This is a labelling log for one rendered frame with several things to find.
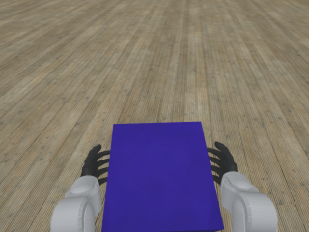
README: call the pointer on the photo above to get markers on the robot left hand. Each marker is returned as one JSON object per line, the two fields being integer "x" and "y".
{"x": 91, "y": 164}

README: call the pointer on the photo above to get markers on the robot right hand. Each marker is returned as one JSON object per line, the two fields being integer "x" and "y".
{"x": 225, "y": 162}

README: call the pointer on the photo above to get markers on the left robot forearm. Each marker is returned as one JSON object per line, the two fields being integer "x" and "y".
{"x": 77, "y": 211}

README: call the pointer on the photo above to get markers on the right robot forearm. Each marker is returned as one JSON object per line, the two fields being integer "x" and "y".
{"x": 251, "y": 211}

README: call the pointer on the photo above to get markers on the carton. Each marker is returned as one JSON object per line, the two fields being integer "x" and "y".
{"x": 160, "y": 180}

